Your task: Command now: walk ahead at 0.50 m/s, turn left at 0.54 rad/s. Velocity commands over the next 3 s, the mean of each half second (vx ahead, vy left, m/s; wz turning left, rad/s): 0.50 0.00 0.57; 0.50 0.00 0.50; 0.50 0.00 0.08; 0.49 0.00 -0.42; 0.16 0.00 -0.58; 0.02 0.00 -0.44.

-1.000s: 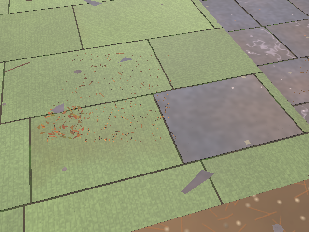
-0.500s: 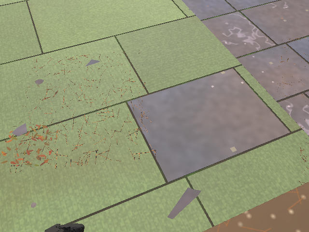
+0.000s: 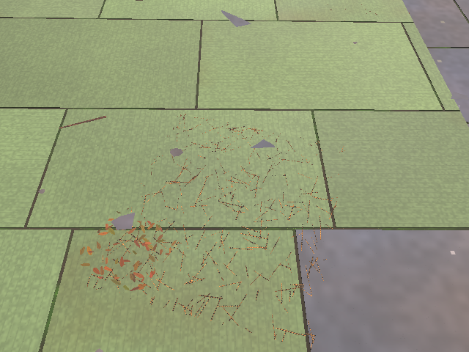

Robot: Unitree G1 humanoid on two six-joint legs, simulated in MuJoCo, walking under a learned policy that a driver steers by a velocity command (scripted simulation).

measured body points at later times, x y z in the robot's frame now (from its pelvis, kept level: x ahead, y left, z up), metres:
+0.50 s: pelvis +0.29 +0.06 +0.01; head +0.32 +0.09 +0.46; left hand +0.44 +0.35 -0.08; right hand +0.41 -0.21 -0.10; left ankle +0.21 +0.12 -0.74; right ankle +0.52 -0.07 -0.69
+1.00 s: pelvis +0.55 +0.11 +0.01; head +0.58 +0.13 +0.45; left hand +0.41 +0.36 -0.12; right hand +0.86 +0.02 -0.08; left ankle +0.60 +0.34 -0.69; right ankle +0.54 -0.02 -0.74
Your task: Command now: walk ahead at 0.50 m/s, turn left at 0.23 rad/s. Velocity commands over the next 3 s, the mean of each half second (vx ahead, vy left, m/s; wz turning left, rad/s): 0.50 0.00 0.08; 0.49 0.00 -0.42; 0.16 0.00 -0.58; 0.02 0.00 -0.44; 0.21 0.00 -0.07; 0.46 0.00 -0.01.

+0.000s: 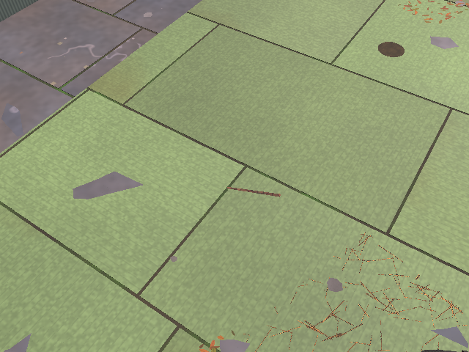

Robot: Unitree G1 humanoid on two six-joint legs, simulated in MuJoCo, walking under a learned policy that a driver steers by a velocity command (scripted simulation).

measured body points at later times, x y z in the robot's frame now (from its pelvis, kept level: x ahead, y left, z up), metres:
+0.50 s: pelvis +0.27 +0.04 +0.00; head +0.29 +0.05 +0.45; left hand +0.45 +0.29 -0.10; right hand +0.31 -0.24 -0.11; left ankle +0.20 +0.14 -0.74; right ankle +0.45 -0.12 -0.69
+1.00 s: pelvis +0.55 -0.03 +0.00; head +0.58 -0.05 +0.45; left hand +0.67 +0.23 -0.11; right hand +0.69 -0.33 -0.08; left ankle +0.76 +0.11 -0.69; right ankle +0.50 -0.10 -0.74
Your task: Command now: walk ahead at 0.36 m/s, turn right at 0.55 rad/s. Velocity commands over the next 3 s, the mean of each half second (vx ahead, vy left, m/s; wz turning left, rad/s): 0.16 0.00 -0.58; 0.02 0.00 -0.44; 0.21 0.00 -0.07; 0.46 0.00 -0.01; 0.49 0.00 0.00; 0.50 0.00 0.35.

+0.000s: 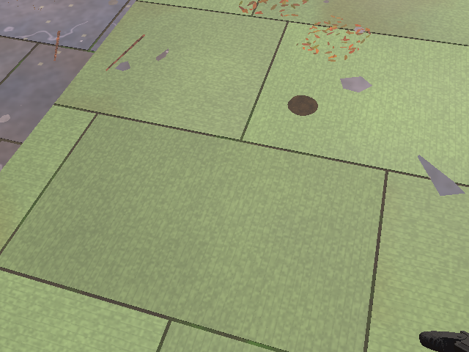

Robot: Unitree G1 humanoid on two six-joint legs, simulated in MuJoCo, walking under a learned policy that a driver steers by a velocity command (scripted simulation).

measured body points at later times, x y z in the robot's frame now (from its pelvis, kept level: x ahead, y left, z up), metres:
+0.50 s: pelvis +0.14 +0.03 -0.01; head +0.18 +0.01 +0.44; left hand +0.38 +0.25 -0.10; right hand +0.19 -0.28 -0.12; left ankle +0.23 +0.14 -0.75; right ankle +0.13 -0.10 -0.71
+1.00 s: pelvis +0.16 +0.00 -0.01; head +0.17 -0.01 +0.44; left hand +0.44 +0.14 -0.10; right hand +0.14 -0.31 -0.12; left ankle +0.22 +0.12 -0.75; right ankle +0.12 -0.10 -0.75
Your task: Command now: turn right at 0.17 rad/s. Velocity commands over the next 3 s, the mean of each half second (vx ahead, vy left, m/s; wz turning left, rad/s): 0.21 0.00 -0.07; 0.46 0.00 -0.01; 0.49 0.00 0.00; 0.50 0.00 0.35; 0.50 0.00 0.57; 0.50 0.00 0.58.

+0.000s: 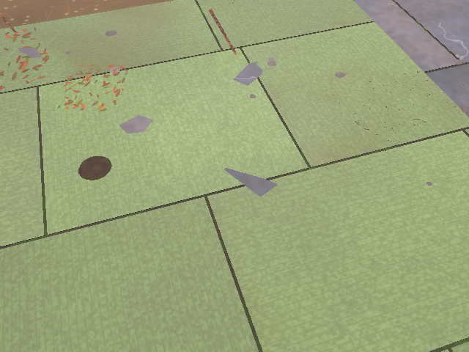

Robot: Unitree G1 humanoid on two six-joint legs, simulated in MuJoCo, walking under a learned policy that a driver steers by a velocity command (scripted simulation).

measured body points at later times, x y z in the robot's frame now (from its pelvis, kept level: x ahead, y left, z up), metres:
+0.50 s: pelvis +0.09 -0.02 +0.01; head +0.10 -0.04 +0.46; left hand +0.12 +0.26 -0.10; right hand +0.22 -0.28 -0.11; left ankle +0.06 +0.13 -0.66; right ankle +0.04 -0.10 -0.73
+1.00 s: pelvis +0.35 +0.05 +0.01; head +0.38 +0.05 +0.45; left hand +0.45 +0.32 -0.11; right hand +0.46 -0.23 -0.11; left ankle +0.40 +0.12 -0.73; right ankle +0.32 -0.11 -0.65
